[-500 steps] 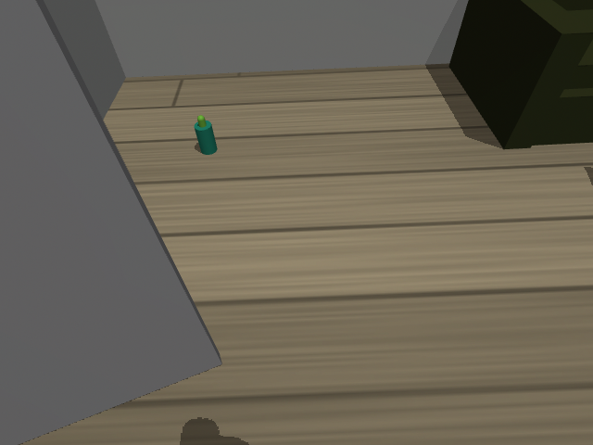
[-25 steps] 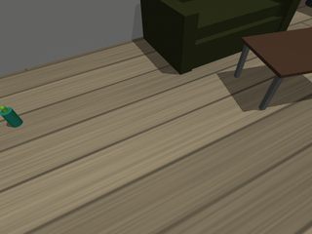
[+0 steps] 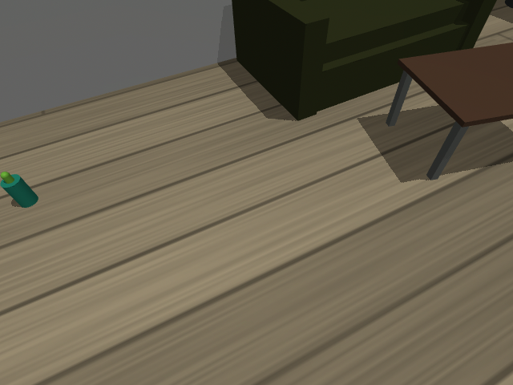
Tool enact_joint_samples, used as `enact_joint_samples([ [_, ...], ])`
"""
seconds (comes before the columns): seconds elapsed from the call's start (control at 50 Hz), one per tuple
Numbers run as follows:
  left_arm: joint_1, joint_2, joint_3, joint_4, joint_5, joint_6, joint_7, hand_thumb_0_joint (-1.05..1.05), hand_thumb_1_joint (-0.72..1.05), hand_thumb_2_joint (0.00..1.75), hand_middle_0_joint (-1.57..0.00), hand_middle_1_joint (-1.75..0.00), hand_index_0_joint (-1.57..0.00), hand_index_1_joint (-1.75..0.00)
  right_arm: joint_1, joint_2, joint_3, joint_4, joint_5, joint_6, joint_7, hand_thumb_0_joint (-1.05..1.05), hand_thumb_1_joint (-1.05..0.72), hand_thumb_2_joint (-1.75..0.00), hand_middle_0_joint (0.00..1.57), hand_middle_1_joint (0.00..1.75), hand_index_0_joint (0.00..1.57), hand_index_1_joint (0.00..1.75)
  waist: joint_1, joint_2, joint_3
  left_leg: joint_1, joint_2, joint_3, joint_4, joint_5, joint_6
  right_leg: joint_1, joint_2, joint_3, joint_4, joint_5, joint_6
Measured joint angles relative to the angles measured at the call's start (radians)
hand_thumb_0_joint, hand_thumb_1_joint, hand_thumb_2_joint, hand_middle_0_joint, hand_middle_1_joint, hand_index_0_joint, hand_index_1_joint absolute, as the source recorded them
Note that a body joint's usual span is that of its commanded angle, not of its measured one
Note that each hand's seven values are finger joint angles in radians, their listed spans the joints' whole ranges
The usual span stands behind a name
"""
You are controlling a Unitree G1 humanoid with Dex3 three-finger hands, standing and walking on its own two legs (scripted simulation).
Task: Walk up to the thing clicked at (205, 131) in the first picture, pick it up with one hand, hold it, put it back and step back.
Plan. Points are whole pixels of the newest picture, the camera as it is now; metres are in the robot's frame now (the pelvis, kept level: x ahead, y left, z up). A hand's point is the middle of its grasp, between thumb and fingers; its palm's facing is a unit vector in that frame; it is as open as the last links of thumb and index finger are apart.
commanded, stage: stand
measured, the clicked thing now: (16, 187) +1.11 +1.24 -0.68
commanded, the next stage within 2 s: walk up in 0.42 s
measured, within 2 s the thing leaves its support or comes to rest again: neither
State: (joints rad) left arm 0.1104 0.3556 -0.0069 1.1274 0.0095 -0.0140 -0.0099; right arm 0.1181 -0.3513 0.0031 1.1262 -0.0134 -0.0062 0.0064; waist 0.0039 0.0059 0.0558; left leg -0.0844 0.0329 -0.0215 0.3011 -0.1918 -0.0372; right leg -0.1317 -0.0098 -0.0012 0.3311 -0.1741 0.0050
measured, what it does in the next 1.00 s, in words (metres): walks ahead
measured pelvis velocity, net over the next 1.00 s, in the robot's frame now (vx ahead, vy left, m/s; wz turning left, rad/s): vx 0.14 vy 0.01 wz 0.07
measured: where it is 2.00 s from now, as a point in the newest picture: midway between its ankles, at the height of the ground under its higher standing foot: (286, 347)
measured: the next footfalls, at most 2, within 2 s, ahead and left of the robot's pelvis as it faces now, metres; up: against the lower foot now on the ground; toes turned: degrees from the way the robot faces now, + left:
right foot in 1.02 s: +0.32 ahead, -0.09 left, +0.00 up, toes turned +7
left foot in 1.44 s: +0.37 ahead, +0.16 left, +0.00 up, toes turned +27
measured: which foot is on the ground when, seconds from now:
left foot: down 0.00-1.00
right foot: down 0.00-0.70, up 0.72-1.00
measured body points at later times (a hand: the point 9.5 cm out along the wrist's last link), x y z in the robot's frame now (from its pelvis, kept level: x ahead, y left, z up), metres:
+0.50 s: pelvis +0.01 +0.00 +0.00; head +0.01 +0.00 +0.45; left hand +0.08 +0.31 -0.13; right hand +0.07 -0.30 -0.13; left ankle -0.02 +0.14 -0.74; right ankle +0.00 -0.12 -0.74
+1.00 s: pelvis +0.14 +0.01 -0.02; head +0.18 +0.03 +0.42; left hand +0.26 +0.33 -0.14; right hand +0.13 -0.30 -0.13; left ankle +0.00 +0.14 -0.75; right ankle +0.27 -0.09 -0.74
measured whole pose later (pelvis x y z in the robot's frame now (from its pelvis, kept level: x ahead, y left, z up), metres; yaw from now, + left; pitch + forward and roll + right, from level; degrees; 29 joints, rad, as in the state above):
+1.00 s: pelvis +0.14 +0.01 -0.02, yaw +4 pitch -3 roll +1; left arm 0.11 0.41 0.07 0.85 0.03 0.01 -0.07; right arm 0.42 -0.35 -0.05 0.87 -0.01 -0.04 0.01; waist -0.06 -0.06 0.15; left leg 0.07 -0.01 -0.06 0.43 -0.44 0.00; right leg -0.44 -0.01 0.02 0.61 -0.24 -0.04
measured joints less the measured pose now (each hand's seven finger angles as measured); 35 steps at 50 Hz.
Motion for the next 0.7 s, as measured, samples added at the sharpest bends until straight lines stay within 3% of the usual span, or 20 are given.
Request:
enact_joint_samples([
  [0.42, -0.002, 0.000, -0.002, -0.008, 0.001, -0.002, 0.001, 0.01, 0.91, 0.90, -0.20, -0.30, -0.21, -0.30, -0.001, -0.001, -0.002, -0.008, 0.000, 0.001, 0.001, 0.00, -0.90, -0.90, 0.21, 0.30, 0.21, 0.30, 0.000, -0.002, -0.004, 0.005, 0.002, 0.004, 0.000, 0.000, 0.001, 0.005, 0.002, 0.004, -0.004, 0.004, 0.000],
  [0.52, 0.067, 0.009, 0.041, -0.053, 0.019, -0.007, -0.034, 0.01, 0.91, 0.90, -0.20, -0.30, -0.21, -0.30, 0.067, -0.012, -0.034, -0.058, -0.025, -0.009, 0.028, 0.00, -0.90, -0.90, 0.21, 0.30, 0.21, 0.30, 0.008, -0.003, -0.038, -0.031, -0.004, 0.008, 0.137, -0.206, 0.058, -0.033, 0.008, 0.019, 0.122, -0.174, -0.034],
  [0.56, 0.093, 0.016, 0.053, -0.068, 0.023, -0.010, -0.040, 0.01, 0.91, 0.90, -0.20, -0.30, -0.21, -0.30, 0.092, -0.025, -0.044, -0.074, -0.030, -0.011, 0.033, 0.00, -0.90, -0.90, 0.21, 0.30, 0.21, 0.30, 0.010, 0.001, -0.047, -0.046, -0.006, 0.003, 0.177, -0.215, 0.072, -0.041, 0.012, 0.023, 0.145, -0.161, -0.040],
  [0.6, 0.110, 0.022, 0.062, -0.083, 0.025, -0.017, -0.042, 0.01, 0.91, 0.90, -0.20, -0.30, -0.21, -0.30, 0.106, -0.038, -0.053, -0.085, -0.031, -0.015, 0.032, 0.00, -0.90, -0.90, 0.21, 0.30, 0.21, 0.30, 0.011, 0.007, -0.034, -0.064, -0.004, 0.002, 0.232, -0.194, 0.083, -0.038, 0.013, 0.020, 0.158, -0.104, -0.023],
  [0.66, 0.134, 0.024, 0.070, -0.106, 0.029, -0.019, -0.045, 0.01, 0.91, 0.90, -0.20, -0.30, -0.21, -0.30, 0.121, -0.051, -0.065, -0.094, -0.032, -0.013, 0.031, 0.01, -0.90, -0.90, 0.21, 0.30, 0.21, 0.30, 0.017, 0.020, -0.018, -0.093, 0.003, 0.006, 0.295, -0.245, 0.089, -0.016, 0.013, 0.006, 0.163, -0.142, -0.007],
  [0.7, 0.160, 0.040, 0.072, -0.121, 0.027, -0.008, -0.048, 0.01, 0.91, 0.90, -0.20, -0.30, -0.21, -0.30, 0.127, -0.043, -0.068, -0.106, -0.032, -0.028, 0.033, 0.01, -0.90, -0.90, 0.21, 0.30, 0.20, 0.30, 0.029, -0.011, -0.016, -0.063, -0.015, 0.031, 0.244, -0.176, 0.072, -0.021, -0.009, 0.026, 0.191, -0.174, -0.007],
])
